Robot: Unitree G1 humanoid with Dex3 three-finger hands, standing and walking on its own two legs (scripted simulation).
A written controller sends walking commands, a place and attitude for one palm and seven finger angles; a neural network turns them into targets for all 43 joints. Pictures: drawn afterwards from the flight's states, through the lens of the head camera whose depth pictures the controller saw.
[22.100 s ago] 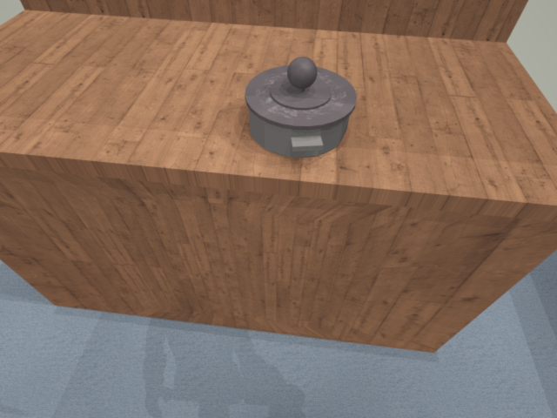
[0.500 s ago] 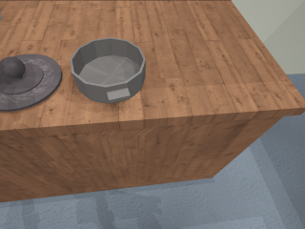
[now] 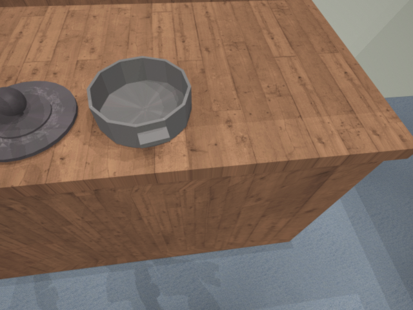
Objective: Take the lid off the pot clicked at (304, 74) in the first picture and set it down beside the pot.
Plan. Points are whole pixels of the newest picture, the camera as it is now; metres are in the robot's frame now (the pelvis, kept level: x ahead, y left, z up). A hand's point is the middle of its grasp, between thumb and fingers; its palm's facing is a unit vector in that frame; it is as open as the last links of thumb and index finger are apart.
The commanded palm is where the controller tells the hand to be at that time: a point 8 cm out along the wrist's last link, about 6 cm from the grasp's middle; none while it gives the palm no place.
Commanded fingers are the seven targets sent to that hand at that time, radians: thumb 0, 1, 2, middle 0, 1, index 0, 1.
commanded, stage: draw the hand back to the body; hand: left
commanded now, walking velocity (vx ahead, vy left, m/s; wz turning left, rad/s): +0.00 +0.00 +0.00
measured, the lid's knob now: (9, 101) +0.50 +0.33 +0.12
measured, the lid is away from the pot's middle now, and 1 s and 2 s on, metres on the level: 0.24 0.24 0.24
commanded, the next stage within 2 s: none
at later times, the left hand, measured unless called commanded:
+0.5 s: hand out of the picture +0.43 +0.30 +0.27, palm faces -0.12 -0.04 -0.99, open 11.0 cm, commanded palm +0.39 +0.30 +0.33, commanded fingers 0.00 -0.14 0.92 -0.49 -0.59 -0.49 -0.59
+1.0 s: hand out of the picture +0.38 +0.24 +0.32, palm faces +0.50 -0.85 -0.18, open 10.0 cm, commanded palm +0.31 +0.28 +0.32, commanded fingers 0.00 0.41 0.91 -0.34 -0.44 -0.34 -0.44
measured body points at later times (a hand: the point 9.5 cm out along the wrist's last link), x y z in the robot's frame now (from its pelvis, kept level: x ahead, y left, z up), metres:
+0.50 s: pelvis -0.01 -0.01 +0.00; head +0.03 -0.03 +0.45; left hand +0.43 +0.30 +0.33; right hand +0.12 -0.27 -0.12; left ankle +0.00 +0.12 -0.73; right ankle -0.06 -0.16 -0.73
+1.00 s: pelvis +0.01 -0.03 +0.01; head +0.02 -0.04 +0.46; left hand +0.35 +0.29 +0.33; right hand +0.14 -0.29 -0.10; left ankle +0.00 +0.12 -0.73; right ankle -0.06 -0.16 -0.73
